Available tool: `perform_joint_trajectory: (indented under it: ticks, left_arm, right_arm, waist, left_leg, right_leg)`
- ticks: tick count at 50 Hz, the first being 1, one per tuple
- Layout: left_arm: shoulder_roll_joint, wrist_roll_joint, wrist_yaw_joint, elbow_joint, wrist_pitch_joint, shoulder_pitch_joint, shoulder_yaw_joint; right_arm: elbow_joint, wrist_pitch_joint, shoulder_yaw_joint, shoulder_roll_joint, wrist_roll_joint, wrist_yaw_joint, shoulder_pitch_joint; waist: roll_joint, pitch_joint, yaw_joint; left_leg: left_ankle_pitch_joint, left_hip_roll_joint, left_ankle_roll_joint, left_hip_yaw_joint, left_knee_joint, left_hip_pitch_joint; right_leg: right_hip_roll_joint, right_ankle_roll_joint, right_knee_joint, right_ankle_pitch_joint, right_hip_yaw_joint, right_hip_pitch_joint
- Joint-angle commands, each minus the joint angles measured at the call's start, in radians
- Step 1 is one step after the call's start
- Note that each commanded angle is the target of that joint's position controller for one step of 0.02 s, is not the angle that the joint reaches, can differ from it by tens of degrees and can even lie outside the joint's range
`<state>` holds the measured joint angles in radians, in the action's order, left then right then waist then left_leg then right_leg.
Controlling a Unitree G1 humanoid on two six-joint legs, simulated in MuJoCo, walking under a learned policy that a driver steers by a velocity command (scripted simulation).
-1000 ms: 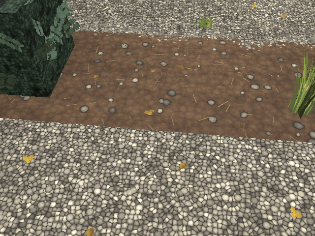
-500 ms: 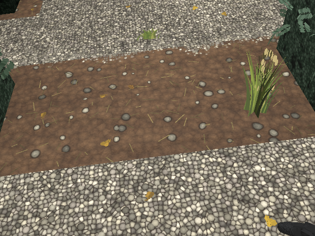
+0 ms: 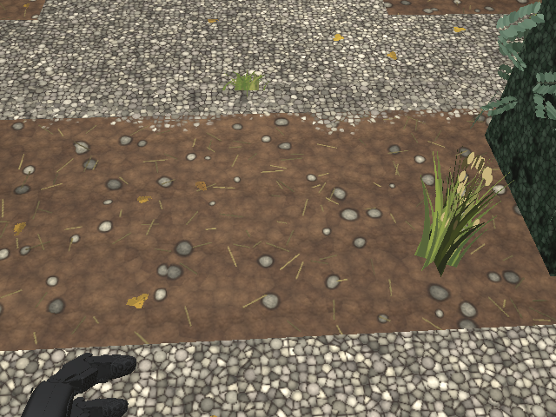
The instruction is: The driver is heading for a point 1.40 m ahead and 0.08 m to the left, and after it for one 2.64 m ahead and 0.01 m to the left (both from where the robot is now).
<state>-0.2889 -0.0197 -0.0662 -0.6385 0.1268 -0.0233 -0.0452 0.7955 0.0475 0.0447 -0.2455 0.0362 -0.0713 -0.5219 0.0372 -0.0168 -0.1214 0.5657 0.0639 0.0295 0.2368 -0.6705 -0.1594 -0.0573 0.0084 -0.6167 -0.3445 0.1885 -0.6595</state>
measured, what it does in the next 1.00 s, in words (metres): goes down: right foot 0.19 m lower, then left foot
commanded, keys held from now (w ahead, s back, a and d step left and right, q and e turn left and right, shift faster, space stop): w+q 0.38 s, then w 0.38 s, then w+e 0.04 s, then e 0.20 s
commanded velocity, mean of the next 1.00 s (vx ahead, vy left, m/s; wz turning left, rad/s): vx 0.46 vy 0.00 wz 0.28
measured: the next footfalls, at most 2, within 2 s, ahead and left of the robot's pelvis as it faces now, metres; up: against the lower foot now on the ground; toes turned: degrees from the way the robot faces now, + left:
right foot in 0.14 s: +0.22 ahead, -0.22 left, -0.19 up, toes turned +8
left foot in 0.64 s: +0.50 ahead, +0.04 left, -0.19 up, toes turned +17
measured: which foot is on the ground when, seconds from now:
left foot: down 0.00-0.14, up 0.16-0.62, down 0.64-1.00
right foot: up 0.00-0.12, down 0.14-0.66, up 0.68-1.00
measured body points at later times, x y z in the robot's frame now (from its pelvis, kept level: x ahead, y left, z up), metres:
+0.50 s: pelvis +0.28 -0.11 -0.17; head +0.29 -0.12 +0.28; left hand +0.14 +0.10 -0.31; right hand +0.55 -0.27 -0.25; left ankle +0.43 +0.06 -0.84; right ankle +0.18 -0.22 -0.90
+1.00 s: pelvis +0.52 -0.03 -0.15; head +0.55 -0.02 +0.30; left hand +0.60 +0.26 -0.27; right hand +0.65 -0.28 -0.28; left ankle +0.46 +0.03 -0.90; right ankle +0.74 -0.15 -0.84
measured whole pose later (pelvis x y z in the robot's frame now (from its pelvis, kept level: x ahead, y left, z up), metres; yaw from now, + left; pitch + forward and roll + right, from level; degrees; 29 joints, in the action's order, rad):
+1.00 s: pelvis +0.52 -0.03 -0.15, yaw +15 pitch +1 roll +2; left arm -0.28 0.01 0.01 -0.82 0.06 -0.15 -0.07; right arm 0.87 0.08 0.05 -0.23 -0.01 -0.01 -0.29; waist 0.05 0.04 -0.04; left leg 0.21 0.09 0.07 -0.06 -0.26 -0.07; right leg -0.09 -0.01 -0.72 -0.05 0.07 -0.67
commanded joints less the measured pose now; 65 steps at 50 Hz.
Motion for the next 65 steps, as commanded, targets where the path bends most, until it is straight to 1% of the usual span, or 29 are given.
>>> perform_joint_trajectory:
  ticks: [1, 4, 7, 8, 9, 10, 11, 12, 14, 15, 18, 23, 28, 30, 32, 33, 34, 36, 38, 42, 48, 53, 56, 57, 58, 59, 60, 62, 65]
  left_arm:
    - [-0.018, 0.023, -0.018, 0.062, -0.017, 0.019, -0.004]
    - [-0.058, 0.033, 0.003, 0.009, -0.035, -0.068, -0.024]
    - [-0.108, 0.031, 0.017, -0.163, -0.04, -0.488, -0.062]
    - [-0.131, -0.004, 0.004, -0.215, -0.027, -0.622, -0.047]
    - [-0.211, 0.0, 0.002, -0.26, -0.032, -0.592, -0.072]
    - [-0.173, 0.014, 0.009, -0.239, -0.05, -0.56, -0.073]
    - [-0.247, 0.011, 0.013, -0.26, -0.056, -0.525, -0.101]
    - [-0.214, 0.013, 0.024, -0.269, -0.05, -0.445, -0.092]
    - [0.018, 0.017, 0.034, -0.247, -0.007, -0.239, -0.01]
    - [0.049, 0.023, 0.042, -0.253, 0.001, -0.202, 0.008]
    - [-0.029, -0.025, 0.089, -0.285, 0.004, -0.277, -0.002]
    - [-0.072, 0.023, 0.106, -0.347, -0.026, -0.466, -0.018]
    - [-0.082, 0.025, 0.11, -0.367, -0.067, -0.521, -0.022]
    - [-0.114, 0.027, 0.106, -0.357, -0.073, -0.499, -0.029]
    - [-0.135, 0.04, 0.096, -0.333, -0.064, -0.429, -0.033]
    - [-0.085, 0.005, 0.091, -0.287, -0.048, -0.408, -0.017]
    - [-0.003, 0.017, 0.059, -0.308, -0.023, -0.546, 0.012]
    - [-0.105, 0.068, 0.052, -0.233, -0.003, -0.33, -0.031]
    - [-0.073, 0.042, 0.076, -0.232, -0.021, -0.308, -0.037]
    - [-0.027, 0.034, 0.086, -0.228, -0.065, -0.344, -0.034]
    - [-0.002, 0.024, 0.071, -0.144, -0.06, -0.154, -0.018]
    - [-0.059, 0.018, 0.038, -0.066, -0.077, -0.088, -0.028]
    - [-0.115, 0.016, 0.022, -0.08, -0.073, -0.238, -0.056]
    - [-0.205, 0.014, 0.032, -0.081, -0.071, -0.315, -0.082]
    - [-0.274, 0.005, 0.044, -0.058, -0.078, -0.308, -0.087]
    - [-0.199, 0.001, 0.043, -0.038, -0.081, -0.322, -0.069]
    - [-0.168, 0.006, 0.043, -0.01, -0.085, -0.242, -0.063]
    - [-0.118, 0.034, 0.057, 0.004, -0.102, -0.172, -0.049]
    - [-0.125, 0.029, 0.07, 0.023, -0.111, -0.147, -0.052]
  right_arm:
    - [-0.073, -0.015, 0.04, -0.149, 0.007, -0.007, 0.06]
    - [-0.073, -0.045, 0.041, -0.119, 0.008, -0.024, 0.044]
    - [-0.003, -0.042, 0.021, -0.056, -0.017, 0.009, 0.0]
    - [0.041, -0.023, 0.001, 0.062, -0.017, 0.042, -0.085]
    - [0.032, 0.003, -0.006, 0.091, 0.01, 0.062, -0.293]
    - [0.038, 0.017, -0.003, 0.016, 0.023, 0.058, -0.263]
    - [-0.023, 0.032, -0.002, -0.014, 0.046, 0.045, -0.167]
    - [-0.062, 0.021, 0.0, -0.024, 0.061, 0.019, -0.037]
    - [-0.091, -0.011, 0.03, -0.118, 0.027, 0.011, 0.173]
    - [-0.088, -0.011, 0.036, -0.094, 0.007, 0.019, 0.191]
    - [-0.151, -0.001, 0.03, -0.028, -0.026, 0.043, 0.288]
    - [-0.215, -0.012, 0.002, 0.044, -0.019, 0.087, 0.444]
    - [-0.275, 0.006, -0.004, 0.049, -0.016, 0.127, 0.612]
    - [-0.278, 0.011, 0.01, 0.015, -0.021, 0.128, 0.58]
    - [-0.185, 0.009, 0.062, -0.1, -0.02, 0.109, 0.263]
    - [-0.134, -0.001, 0.089, -0.211, -0.029, 0.086, 0.077]
    - [-0.125, 0.004, 0.076, -0.21, -0.024, 0.088, 0.078]
    - [-0.129, 0.007, 0.053, -0.122, -0.031, 0.085, 0.224]
    - [-0.13, 0.032, 0.036, -0.068, -0.031, 0.097, 0.346]
    - [-0.072, 0.063, 0.037, -0.076, -0.048, 0.097, 0.332]
    - [0.002, 0.047, 0.034, -0.114, -0.053, 0.057, 0.291]
    - [0.029, 0.015, 0.048, -0.158, -0.025, 0.039, 0.296]
    - [0.014, -0.012, 0.053, -0.165, -0.011, 0.021, 0.322]
    - [-0.007, -0.008, 0.047, -0.158, -0.038, 0.02, 0.278]
    - [-0.027, 0.002, 0.016, -0.066, -0.081, 0.037, 0.173]
    - [-0.013, 0.007, 0.017, -0.114, -0.058, 0.055, 0.172]
    - [-0.03, -0.002, 0.026, -0.145, -0.025, 0.057, 0.252]
    - [-0.037, -0.03, 0.032, -0.145, -0.036, 0.034, 0.324]
    - [-0.059, -0.038, 0.032, -0.119, -0.036, 0.031, 0.341]
  waist:
    - [-0.169, 0.032, 0.057]
    - [-0.147, 0.04, 0.082]
    - [0.0, -0.045, 0.248]
    - [0.179, -0.115, 0.246]
    - [0.562, -0.143, 0.09]
    - [0.458, -0.163, 0.115]
    - [0.292, -0.207, 0.094]
    - [0.207, -0.162, 0.087]
    - [0.058, 0.074, 0.064]
    - [0.073, 0.121, 0.052]
    - [0.144, 0.123, 0.086]
    - [0.002, 0.127, 0.164]
    - [-0.022, 0.14, 0.19]
    - [0.046, 0.063, 0.136]
    - [0.075, -0.105, -0.037]
    - [-0.104, -0.26, -0.063]
    - [-0.244, -0.428, 0.016]
    - [-0.101, -0.121, 0.032]
    - [-0.019, -0.013, 0.118]
    - [-0.064, 0.011, 0.163]
    - [-0.096, 0.019, 0.108]
    - [-0.119, 0.001, 0.102]
    - [-0.079, -0.07, 0.179]
    - [0.056, -0.161, 0.192]
    - [0.262, -0.261, 0.114]
    - [0.156, -0.422, 0.164]
    - [0.073, -0.316, 0.169]
    - [-0.05, -0.167, 0.141]
    - [0.069, -0.104, 0.107]
  left_leg:
    - [-0.087, -0.093, 0.135, 0.139, 0.047, -0.29]
    - [-0.046, -0.08, 0.073, 0.157, -0.211, -0.088]
    - [0.145, 0.027, -0.017, 0.031, -0.848, -0.308]
    - [0.409, 0.089, -0.043, 0.071, -1.266, -0.653]
    - [0.278, 0.024, -0.048, 0.019, -1.457, -0.856]
    - [0.125, -0.029, -0.057, -0.027, -1.404, -0.918]
    - [-0.064, -0.056, -0.047, -0.071, -1.444, -0.955]
    - [-0.194, -0.125, -0.018, -0.118, -1.434, -0.955]
    - [-0.352, -0.183, 0.038, 0.006, -1.113, -0.863]
    - [-0.418, -0.175, 0.022, 0.025, -0.879, -0.775]
    - [-0.628, -0.123, -0.03, -0.077, -0.506, -0.585]
    - [-0.622, -0.069, 0.019, -0.131, -0.135, -0.652]
    - [-0.506, -0.033, 0.054, -0.264, 0.015, -0.59]
    - [-0.402, 0.019, 0.083, -0.324, 0.046, -0.392]
    - [-0.552, 0.003, 0.155, -0.26, 0.161, 0.105]
    - [-0.706, -0.236, 0.232, 0.067, 0.115, 0.477]
    - [-0.595, -0.467, 0.419, 0.532, 0.245, 0.667]
    - [-0.477, -0.362, 0.316, 0.278, 0.36, 0.342]
    - [-0.604, -0.272, 0.247, 0.101, 0.429, 0.08]
    - [-0.845, -0.258, 0.234, -0.067, 0.496, -0.07]
    - [-1.018, -0.195, 0.141, -0.288, 0.453, -0.064]
    - [-1.012, -0.283, 0.136, -0.262, 0.337, 0.107]
    - [-1.068, -0.242, 0.074, -0.291, 0.048, 0.118]
    - [-0.814, -0.156, 0.004, -0.335, -0.21, -0.031]
    - [0.082, 0.035, -0.073, -0.313, -0.56, -0.394]
    - [0.122, 0.019, -0.066, -0.115, -0.687, -0.428]
    - [0.05, -0.016, -0.06, -0.111, -0.708, -0.489]
    - [-0.085, -0.078, -0.062, -0.126, -0.575, -0.496]
    - [-0.186, -0.065, -0.064, -0.16, -0.325, -0.388]
  right_leg:
    - [0.048, -0.017, 0.039, -0.066, -0.039, 0.331]
    - [-0.061, -0.03, 0.268, -0.141, 0.004, 0.333]
    - [-0.139, -0.041, 0.322, -0.183, -0.023, 0.824]
    - [-0.191, -0.09, -0.067, -0.523, -0.003, 1.097]
    - [-0.238, -0.127, -0.124, -0.751, 0.069, 1.118]
    - [-0.261, -0.098, -0.032, -0.488, 0.132, 1.039]
    - [-0.399, 0.071, 0.113, 0.081, 0.325, 0.936]
    - [-0.434, 0.098, 0.304, 0.447, 0.47, 0.786]
    - [-0.349, 0.087, 0.272, 0.375, 0.26, 0.451]
    - [-0.238, 0.031, 0.267, 0.291, 0.062, 0.353]
    - [-0.164, 0.065, 0.379, 0.162, -0.089, 0.292]
    - [-0.217, 0.078, 0.39, -0.032, -0.141, 0.616]
    - [-0.21, 0.08, 0.324, -0.202, -0.215, 0.745]
    - [-0.203, 0.097, 0.204, -0.52, -0.24, 0.744]
    - [-0.162, 0.086, -0.13, -0.504, -0.257, 0.556]
    - [-0.057, 0.052, -0.505, 0.161, -0.296, 0.254]
    - [0.083, 0.032, -0.78, 0.928, -0.128, 0.011]
    - [-0.004, 0.037, -0.732, 0.784, -0.091, -0.096]
    - [-0.065, 0.016, -0.579, 0.673, -0.11, 0.009]
    - [-0.078, -0.022, -0.492, 0.571, -0.116, 0.088]
    - [-0.009, -0.023, -0.094, 0.223, -0.156, 0.152]
    - [0.01, 0.01, 0.004, 0.375, -0.165, 0.124]
    - [0.079, 0.072, 0.154, 0.373, -0.212, 0.315]
    - [-0.035, 0.141, 0.162, -0.09, -0.033, 0.541]
    - [-0.297, 0.355, 0.118, -0.512, 0.339, 0.842]
    - [-0.325, 0.413, 0.168, -0.337, 0.43, 0.874]
    - [-0.272, 0.374, 0.196, -0.173, 0.338, 0.785]
    - [-0.183, 0.279, 0.265, 0.184, 0.231, 0.577]
    - [-0.081, 0.234, 0.377, 0.66, 0.219, 0.419]
Velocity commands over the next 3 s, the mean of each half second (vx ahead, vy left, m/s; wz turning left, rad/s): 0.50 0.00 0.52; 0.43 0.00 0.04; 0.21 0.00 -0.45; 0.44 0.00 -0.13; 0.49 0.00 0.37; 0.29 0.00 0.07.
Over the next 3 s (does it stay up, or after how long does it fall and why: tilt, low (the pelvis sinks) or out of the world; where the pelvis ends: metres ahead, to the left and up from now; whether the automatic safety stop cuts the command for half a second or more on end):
stays up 1.30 0.07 -0.15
